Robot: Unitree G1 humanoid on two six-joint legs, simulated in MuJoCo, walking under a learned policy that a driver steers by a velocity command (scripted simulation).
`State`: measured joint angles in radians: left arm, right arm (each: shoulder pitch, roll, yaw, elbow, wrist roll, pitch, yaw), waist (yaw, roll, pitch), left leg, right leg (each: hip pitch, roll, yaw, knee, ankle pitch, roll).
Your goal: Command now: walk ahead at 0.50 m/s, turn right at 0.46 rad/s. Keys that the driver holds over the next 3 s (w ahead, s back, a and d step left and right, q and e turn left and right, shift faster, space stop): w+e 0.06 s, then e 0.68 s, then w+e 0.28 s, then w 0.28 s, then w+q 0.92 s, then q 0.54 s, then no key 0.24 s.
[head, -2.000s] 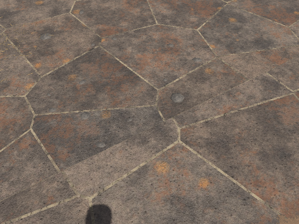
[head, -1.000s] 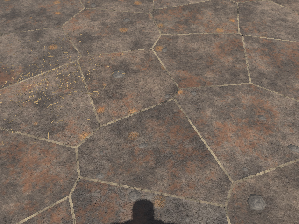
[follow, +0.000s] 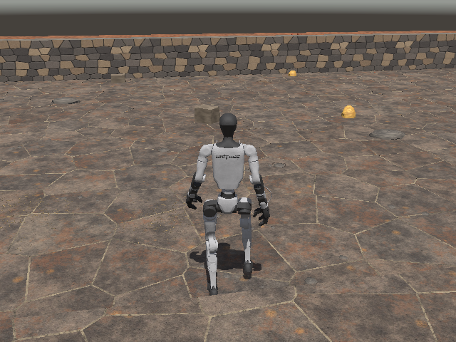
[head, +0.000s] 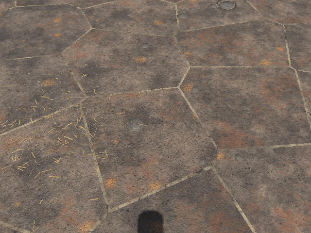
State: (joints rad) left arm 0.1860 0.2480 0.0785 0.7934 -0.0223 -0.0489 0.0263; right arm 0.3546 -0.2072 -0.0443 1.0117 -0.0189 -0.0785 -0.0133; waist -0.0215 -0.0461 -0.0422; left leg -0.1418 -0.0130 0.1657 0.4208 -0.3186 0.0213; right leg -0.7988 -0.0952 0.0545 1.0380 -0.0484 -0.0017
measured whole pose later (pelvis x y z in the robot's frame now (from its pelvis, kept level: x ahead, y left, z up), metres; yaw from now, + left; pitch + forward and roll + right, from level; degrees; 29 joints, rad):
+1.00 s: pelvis +0.30 -0.06 +0.01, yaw -36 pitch +3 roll -1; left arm 0.19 0.31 0.10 0.62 -0.02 0.02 -0.01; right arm 0.25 -0.26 -0.08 0.75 0.00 -0.04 -0.03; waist -0.05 -0.02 -0.02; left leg -0.21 0.05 0.04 0.38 -0.23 0.00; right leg -0.57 -0.03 0.03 0.93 -0.30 0.03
